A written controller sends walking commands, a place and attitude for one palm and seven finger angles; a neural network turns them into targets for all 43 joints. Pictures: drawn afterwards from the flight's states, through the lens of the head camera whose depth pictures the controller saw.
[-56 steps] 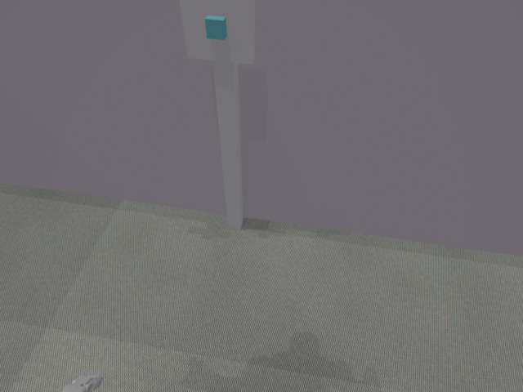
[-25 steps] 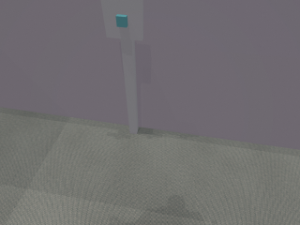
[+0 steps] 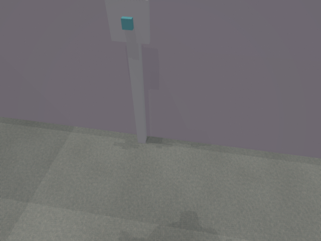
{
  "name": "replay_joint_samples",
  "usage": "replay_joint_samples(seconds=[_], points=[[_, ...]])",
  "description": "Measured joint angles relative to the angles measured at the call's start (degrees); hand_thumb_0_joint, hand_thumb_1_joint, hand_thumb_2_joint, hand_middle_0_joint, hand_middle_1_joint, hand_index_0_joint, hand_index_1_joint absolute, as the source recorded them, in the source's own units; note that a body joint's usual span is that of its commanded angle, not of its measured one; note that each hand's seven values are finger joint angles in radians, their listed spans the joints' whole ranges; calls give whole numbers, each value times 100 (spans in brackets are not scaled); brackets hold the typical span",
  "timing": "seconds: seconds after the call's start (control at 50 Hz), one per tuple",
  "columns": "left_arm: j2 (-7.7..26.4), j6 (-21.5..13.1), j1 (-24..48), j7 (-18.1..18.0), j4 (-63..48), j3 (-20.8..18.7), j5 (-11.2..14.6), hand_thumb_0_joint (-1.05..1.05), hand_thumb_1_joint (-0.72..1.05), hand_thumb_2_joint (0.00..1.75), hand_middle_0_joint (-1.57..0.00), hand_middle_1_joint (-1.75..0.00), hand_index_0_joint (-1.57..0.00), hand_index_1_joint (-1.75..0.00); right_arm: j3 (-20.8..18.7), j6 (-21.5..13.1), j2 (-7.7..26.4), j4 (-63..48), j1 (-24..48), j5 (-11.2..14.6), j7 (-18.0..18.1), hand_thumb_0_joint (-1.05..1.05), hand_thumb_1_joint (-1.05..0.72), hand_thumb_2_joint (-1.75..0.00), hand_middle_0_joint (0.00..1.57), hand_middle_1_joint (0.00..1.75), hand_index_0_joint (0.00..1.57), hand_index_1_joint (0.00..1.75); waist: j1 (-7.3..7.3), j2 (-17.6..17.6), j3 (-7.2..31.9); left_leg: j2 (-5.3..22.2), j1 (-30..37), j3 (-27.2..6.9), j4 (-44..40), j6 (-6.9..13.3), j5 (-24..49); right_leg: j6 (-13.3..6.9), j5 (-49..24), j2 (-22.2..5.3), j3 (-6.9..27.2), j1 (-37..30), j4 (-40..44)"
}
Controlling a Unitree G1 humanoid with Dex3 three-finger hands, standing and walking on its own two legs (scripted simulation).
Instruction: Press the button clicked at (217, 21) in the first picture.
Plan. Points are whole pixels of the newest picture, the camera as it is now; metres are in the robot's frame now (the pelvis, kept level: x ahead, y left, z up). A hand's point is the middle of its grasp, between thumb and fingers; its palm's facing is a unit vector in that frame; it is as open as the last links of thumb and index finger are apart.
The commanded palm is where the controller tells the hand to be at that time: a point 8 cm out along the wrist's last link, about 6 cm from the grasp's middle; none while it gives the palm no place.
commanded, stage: look at it before walking up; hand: left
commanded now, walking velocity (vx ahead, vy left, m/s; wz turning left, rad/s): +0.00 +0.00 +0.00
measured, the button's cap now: (127, 23) +0.91 +0.20 +0.15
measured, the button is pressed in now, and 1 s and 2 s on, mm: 0 0 0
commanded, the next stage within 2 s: take the last steps up to it in 0.42 s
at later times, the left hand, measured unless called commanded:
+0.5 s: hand out of the picture +0.07 +0.25 -0.16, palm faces -0.03 -0.94 -0.33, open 7.4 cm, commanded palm none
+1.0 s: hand out of the picture +0.06 +0.21 -0.19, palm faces -0.03 -0.99 -0.14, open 7.4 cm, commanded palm none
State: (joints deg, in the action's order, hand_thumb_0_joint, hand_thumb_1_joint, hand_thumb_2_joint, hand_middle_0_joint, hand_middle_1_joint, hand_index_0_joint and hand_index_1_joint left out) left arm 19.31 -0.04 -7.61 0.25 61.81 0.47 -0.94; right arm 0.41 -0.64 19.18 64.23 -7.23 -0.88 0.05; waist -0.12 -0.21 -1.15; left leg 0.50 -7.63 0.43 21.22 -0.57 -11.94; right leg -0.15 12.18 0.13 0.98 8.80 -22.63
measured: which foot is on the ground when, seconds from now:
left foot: down 0.00-1.00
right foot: down 0.00-0.88, up 0.90-1.00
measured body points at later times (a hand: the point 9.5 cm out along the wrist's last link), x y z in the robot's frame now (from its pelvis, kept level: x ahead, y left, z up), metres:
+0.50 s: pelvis +0.00 +0.00 +0.00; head +0.01 +0.00 +0.45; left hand +0.07 +0.30 -0.13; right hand +0.08 -0.30 -0.13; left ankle +0.00 +0.13 -0.75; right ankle +0.00 -0.12 -0.75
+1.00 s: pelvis +0.09 +0.04 -0.01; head +0.10 +0.06 +0.44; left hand +0.06 +0.26 -0.18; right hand +0.01 -0.18 -0.16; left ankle +0.00 +0.13 -0.75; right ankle +0.04 -0.09 -0.68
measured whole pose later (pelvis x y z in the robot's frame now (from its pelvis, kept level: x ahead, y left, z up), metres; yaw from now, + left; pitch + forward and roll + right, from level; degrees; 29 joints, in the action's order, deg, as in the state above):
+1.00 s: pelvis +0.09 +0.04 -0.01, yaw -3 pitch -1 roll -1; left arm 10.3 1.3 -20.3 0.6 64.8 -1.9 -1.5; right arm 0.2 -4.2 7.6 65.1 -24.2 -1.6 1.7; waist -1.1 -2.0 -1.1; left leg 0.4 -2.4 4.9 26.4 2.4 -23.4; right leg -1.3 25.8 -1.6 -2.8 22.5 -60.0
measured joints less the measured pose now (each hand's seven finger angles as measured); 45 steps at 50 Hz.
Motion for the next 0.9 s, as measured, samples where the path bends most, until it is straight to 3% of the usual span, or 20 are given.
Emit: replay_joint_samples(seconds=[0.6,0.82,0.86,0.9], points=[[24,-7,-60,-30,59,-9,3,0,91,90,-20,-30,-20,-30,13,8,-3,4,66,1,17,0,-91,-89,21,30,21,30,31,-16,-24,7,40,-11,-60,-3,1,8,-24,5,-11,-67,111],[-606,25,-983,28,49,-94,-40,0,91,90,-20,-30,-20,-30,-3,50,-511,-7,-804,-68,-20,0,-91,-89,20,30,20,30,85,93,265,175,-318,95,1189,76,-982,31,665,110,-18,21,-554],[-703,14,-1214,20,105,-138,-39,0,91,90,-20,-30,-20,-30,-16,5,-651,28,-969,-52,-10,0,-91,-89,20,30,20,30,111,-25,257,104,-221,201,1225,146,-1132,80,840,32,65,11,-715],[-776,58,-1400,15,207,-169,-32,0,91,90,-20,-30,-20,-30,-34,-129,-799,25,-1117,-59,11,0,-91,-89,20,30,20,30,96,-169,224,9,-54,365,1138,230,-1221,-29,1099,-61,101,231,-1381]])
